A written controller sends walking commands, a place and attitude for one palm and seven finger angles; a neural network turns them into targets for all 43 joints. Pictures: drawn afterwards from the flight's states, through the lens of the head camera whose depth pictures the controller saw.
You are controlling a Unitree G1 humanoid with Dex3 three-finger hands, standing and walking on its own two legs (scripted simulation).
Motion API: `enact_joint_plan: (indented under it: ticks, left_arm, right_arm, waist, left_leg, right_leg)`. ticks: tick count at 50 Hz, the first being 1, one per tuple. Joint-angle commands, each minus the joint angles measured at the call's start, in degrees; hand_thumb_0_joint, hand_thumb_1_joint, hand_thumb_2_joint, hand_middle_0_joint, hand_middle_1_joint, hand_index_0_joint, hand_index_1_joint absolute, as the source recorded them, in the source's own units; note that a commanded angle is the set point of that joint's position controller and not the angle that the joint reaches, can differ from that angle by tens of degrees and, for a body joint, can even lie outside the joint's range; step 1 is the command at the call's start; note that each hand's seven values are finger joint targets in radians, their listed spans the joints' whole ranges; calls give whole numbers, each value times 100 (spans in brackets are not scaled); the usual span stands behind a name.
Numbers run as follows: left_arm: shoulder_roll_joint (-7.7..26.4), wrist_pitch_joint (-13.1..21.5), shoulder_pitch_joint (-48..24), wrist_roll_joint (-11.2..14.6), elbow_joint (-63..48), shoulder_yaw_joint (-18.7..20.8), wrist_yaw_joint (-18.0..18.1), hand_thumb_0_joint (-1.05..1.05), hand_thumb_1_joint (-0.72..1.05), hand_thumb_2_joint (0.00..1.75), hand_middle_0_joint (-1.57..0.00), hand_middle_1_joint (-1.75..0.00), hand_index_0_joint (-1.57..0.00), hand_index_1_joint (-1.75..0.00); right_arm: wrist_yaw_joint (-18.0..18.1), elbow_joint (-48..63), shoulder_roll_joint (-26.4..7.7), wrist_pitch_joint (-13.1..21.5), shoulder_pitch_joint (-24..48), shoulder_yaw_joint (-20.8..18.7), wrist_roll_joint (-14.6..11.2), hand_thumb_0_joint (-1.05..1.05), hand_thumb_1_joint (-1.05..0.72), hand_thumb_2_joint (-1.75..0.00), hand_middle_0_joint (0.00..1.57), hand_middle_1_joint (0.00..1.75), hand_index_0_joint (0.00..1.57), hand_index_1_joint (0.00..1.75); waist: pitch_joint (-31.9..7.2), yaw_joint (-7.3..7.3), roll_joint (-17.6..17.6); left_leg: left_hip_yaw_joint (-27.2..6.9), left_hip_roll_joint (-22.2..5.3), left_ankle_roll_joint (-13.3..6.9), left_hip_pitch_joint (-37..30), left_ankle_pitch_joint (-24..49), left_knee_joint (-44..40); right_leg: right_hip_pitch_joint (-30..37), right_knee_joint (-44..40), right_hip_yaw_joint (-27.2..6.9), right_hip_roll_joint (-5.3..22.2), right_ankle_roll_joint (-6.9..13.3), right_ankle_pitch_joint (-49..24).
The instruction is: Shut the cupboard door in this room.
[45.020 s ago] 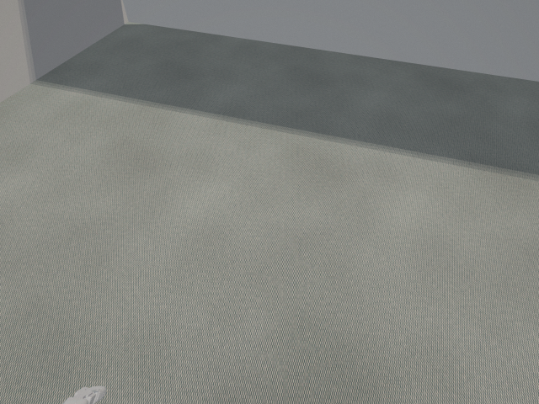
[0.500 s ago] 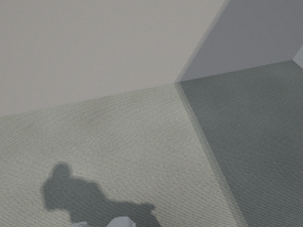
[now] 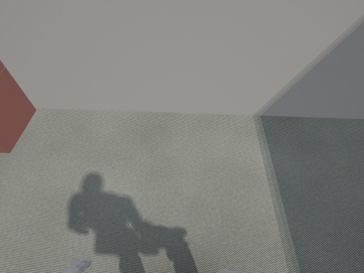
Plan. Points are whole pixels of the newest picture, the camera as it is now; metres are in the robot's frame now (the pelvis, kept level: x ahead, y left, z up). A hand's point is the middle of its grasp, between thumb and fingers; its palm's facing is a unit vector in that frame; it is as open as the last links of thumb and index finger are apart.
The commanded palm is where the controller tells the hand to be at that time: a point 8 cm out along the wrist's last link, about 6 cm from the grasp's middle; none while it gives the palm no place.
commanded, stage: walk to a spot facing it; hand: left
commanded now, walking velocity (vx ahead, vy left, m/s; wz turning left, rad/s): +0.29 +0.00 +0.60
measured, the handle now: out of the picture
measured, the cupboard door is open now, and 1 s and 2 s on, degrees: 88 88 88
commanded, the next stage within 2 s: turn to face it in 1.72 s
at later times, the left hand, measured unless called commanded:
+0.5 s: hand out of the picture +0.00 +0.15 -0.16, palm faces +0.41 -0.88 -0.23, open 7.4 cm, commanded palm none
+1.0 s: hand (84, 182) +0.37 +0.32 -0.15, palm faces +0.43 -0.88 -0.21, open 7.4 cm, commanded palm none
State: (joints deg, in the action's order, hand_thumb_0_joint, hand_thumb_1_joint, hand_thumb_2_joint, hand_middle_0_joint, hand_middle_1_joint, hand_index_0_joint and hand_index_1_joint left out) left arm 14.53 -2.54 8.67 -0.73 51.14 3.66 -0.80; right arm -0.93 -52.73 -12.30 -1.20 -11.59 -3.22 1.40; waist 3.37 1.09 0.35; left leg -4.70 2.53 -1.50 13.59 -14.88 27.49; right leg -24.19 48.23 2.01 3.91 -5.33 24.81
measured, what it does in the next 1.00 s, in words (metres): walks ahead, turning left: right foot, then left foot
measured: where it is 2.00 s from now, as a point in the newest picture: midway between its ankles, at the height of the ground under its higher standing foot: (127, 183)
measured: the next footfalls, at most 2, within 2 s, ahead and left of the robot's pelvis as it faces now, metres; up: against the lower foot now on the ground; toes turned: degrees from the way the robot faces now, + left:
right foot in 0.08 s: +0.07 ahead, -0.13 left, +0.00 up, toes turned -1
left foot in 0.56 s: +0.22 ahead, +0.18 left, +0.00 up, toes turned +30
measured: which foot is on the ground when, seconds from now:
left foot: down 0.00-0.08, up 0.10-0.54, down 0.56-1.00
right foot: up 0.00-0.06, down 0.08-0.56, up 0.58-0.98, down 1.00-1.00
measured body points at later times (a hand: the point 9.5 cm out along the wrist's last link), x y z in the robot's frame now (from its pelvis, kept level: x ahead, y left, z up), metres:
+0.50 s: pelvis +0.13 +0.01 -0.01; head +0.19 +0.02 +0.44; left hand -0.02 +0.20 -0.14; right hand +0.32 -0.18 -0.16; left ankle +0.18 +0.17 -0.71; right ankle +0.03 -0.13 -0.74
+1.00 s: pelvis +0.34 +0.09 -0.01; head +0.36 +0.09 +0.44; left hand +0.35 +0.36 -0.13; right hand +0.43 -0.13 -0.17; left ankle +0.19 +0.16 -0.74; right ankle +0.47 +0.03 -0.74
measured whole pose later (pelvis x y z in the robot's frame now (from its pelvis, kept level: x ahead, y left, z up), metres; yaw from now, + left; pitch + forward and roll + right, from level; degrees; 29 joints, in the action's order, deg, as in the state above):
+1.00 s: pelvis +0.34 +0.09 -0.01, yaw +29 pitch +0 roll +2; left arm 10.6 2.3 6.5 -1.5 52.3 2.3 -2.3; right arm -0.2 -60.7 -10.9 3.1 -20.2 -3.5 1.4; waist 1.9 2.7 -0.1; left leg 1.5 1.2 -0.2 3.7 -23.2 27.3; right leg -24.2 33.8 7.0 6.4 -3.1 11.3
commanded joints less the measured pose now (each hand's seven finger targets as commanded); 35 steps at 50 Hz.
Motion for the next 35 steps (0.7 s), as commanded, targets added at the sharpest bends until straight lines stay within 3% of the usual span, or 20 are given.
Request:
enact_joint_plan:
  ticks: [1,2,3,4,5,6,7,9,11,16,22,24,26,27,28,29,30,31,33,35]
  left_arm:
    - [404,290,35,-19,-506,102,-68,0,90,90,-20,-30,-20,-30]
    - [432,337,492,-19,-372,139,-67,0,90,90,-20,-30,-20,-30]
    - [730,409,1048,-48,-215,226,-27,0,90,90,-20,-30,-20,-30]
    - [1327,448,1490,-118,-166,331,60,0,90,90,-20,-30,-20,-30]
    - [1327,415,1474,-14,-217,284,110,0,90,90,-20,-30,-20,-30]
    - [1288,460,1165,-20,-264,310,128,0,90,90,-20,-30,-20,-30]
    - [1044,508,813,-32,-303,253,132,0,90,90,-20,-30,-20,-30]
    - [596,592,448,-37,-276,127,132,0,90,90,-20,-30,-20,-30]
    - [413,664,690,-36,-141,94,141,0,90,90,-20,-30,-20,-30]
    - [353,723,1396,-76,241,82,178,0,90,90,-20,-30,-20,-30]
    - [511,720,1910,-78,558,64,163,0,90,90,-20,-30,-20,-30]
    - [648,713,1879,-69,606,79,157,0,90,90,-20,-30,-20,-30]
    - [879,727,1635,-6,577,61,134,0,90,90,-20,-30,-20,-30]
    - [851,739,1527,28,491,30,78,0,90,90,-20,-30,-20,-30]
    - [459,734,1561,74,261,36,-44,0,90,90,-20,-30,-20,-30]
    - [392,721,806,78,-41,-7,-32,0,90,90,-20,-30,-20,-30]
    - [301,707,633,87,-59,12,45,0,90,90,-20,-30,-20,-30]
    - [273,677,589,48,74,16,55,0,90,90,-20,-30,-20,-30]
    - [158,575,853,-68,329,34,10,0,90,90,-20,-30,-20,-30]
    - [-15,471,1179,-117,454,-4,-7,0,90,90,-20,-30,-20,-30]
  right_arm:
    - [105,383,-1221,107,40,-368,13,0,-90,-90,20,30,20,30]
    - [112,424,-1136,110,222,-352,-14,0,-90,-90,20,30,20,30]
    - [99,490,-876,137,325,-296,-54,0,-90,-90,20,30,20,30]
    - [61,653,-443,179,362,-190,-112,0,-90,-90,20,30,20,30]
    - [16,762,-814,175,643,-269,-7,0,-90,-90,20,30,20,30]
    - [-49,701,-823,137,721,-311,11,0,-90,-90,20,30,20,30]
    - [-110,571,-797,96,628,-319,30,0,-90,-90,20,30,20,30]
    - [-200,289,-566,23,185,-306,45,0,-90,-90,20,30,20,30]
    - [-217,198,-444,-15,90,-277,20,0,-90,-90,20,30,20,30]
    - [-260,368,-237,-9,726,-167,11,0,-90,-90,20,30,20,30]
    - [-341,574,-111,118,1547,29,13,0,-90,-90,20,30,20,30]
    - [-282,508,-196,196,1197,25,23,0,-90,-90,20,30,20,30]
    - [-172,256,-434,287,117,-70,57,0,-90,-90,20,30,20,30]
    - [-82,49,-844,303,-805,-192,87,0,-90,-90,20,30,20,30]
    - [4,-125,-1643,325,-1453,-410,96,0,-90,-90,20,30,20,30]
    - [49,-204,-1973,319,-1805,-467,-81,0,-90,-90,20,30,20,30]
    - [123,-192,-1856,386,-1391,-439,-101,0,-90,-90,20,30,20,30]
    - [161,-91,-1512,438,-917,-377,-83,0,-90,-90,20,30,20,30]
    - [164,-48,-904,532,-455,-174,-30,0,-90,-90,20,30,20,30]
    - [142,-79,-698,579,-260,-111,-38,0,-90,-90,20,30,20,30]
  waist:
    - [-431,-72,960]
    - [-551,-337,698]
    - [-673,-625,-147]
    - [-733,-844,-2015]
    - [-312,-797,-1461]
    - [54,-649,-1275]
    - [371,-420,-1025]
    - [341,-75,-674]
    - [256,-85,-824]
    - [392,-297,-811]
    - [385,-542,-903]
    - [1,-373,-985]
    - [-733,213,-909]
    - [-1490,703,-536]
    - [-2082,869,991]
    - [-2068,954,700]
    - [-1822,746,524]
    - [-1282,548,542]
    - [-521,135,408]
    - [-468,-148,404]
  left_leg:
    - [-1869,-1198,-733,30,-373,-655]
    - [-1735,-987,-590,679,-589,-199]
    - [-1251,-511,-290,1825,-1185,675]
    - [17,213,155,3127,-2068,2537]
    - [-78,-156,171,3248,-1958,3426]
    - [-147,-377,161,3130,-1460,4020]
    - [-109,-550,183,3070,-921,4313]
    - [113,-679,312,2637,-84,4380]
    - [305,-678,417,2695,289,4308]
    - [651,-800,418,2989,347,3420]
    - [1195,-612,147,2348,267,1546]
    - [1406,-403,-46,1659,-97,1145]
    - [1608,72,-297,-61,-69,606]
    - [1203,-223,-526,-1994,451,270]
    - [-1410,-2071,-1213,-3604,1484,200]
    - [-2268,-2749,-1507,-3560,2714,-428]
    - [-2103,-2826,-1554,-2971,2557,-574]
    - [-1660,-2589,-1418,-2259,2155,-667]
    - [-841,-2028,-1095,-973,2136,-888]
    - [-275,-1674,-934,-335,1915,-1071]
  right_leg:
    - [616,-1321,276,-294,83,-139]
    - [1603,-2027,307,-320,131,-560]
    - [2939,-2827,-236,253,280,-313]
    - [3720,-3655,-2366,2127,838,928]
    - [2771,-4034,-2912,2652,1163,1544]
    - [2012,-4234,-3013,2593,1191,2210]
    - [1538,-4274,-2468,2390,1064,2115]
    - [1342,-3997,-842,1728,758,550]
    - [1719,-3852,-32,1477,713,-765]
    - [2385,-3670,693,1543,812,-2384]
    - [2832,-3356,1247,1619,820,-3757]
    - [3106,-2668,1404,1734,820,-5049]
    - [2648,-1069,1730,1641,658,-5982]
    - [1496,487,1712,1478,458,-5034]
    - [-627,2453,1438,436,142,-333]
    - [-1470,3214,680,296,177,741]
    - [-1684,3512,152,450,201,425]
    - [-1719,3420,-6,650,198,113]
    - [-1171,2764,-49,767,191,-195]
    - [-682,2081,52,710,136,-418]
